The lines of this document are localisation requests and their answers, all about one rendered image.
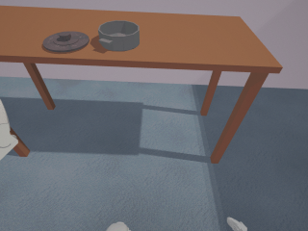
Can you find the lid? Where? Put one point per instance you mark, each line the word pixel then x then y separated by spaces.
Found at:
pixel 77 41

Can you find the pot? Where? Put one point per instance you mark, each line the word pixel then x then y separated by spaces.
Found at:
pixel 119 35

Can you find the knob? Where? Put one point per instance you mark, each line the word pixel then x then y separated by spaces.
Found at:
pixel 65 35

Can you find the table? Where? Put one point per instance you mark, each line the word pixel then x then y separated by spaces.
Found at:
pixel 167 41

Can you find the robot left hand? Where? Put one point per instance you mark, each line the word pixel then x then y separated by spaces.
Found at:
pixel 7 141

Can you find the robot right hand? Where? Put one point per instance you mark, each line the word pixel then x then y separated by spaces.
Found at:
pixel 236 226

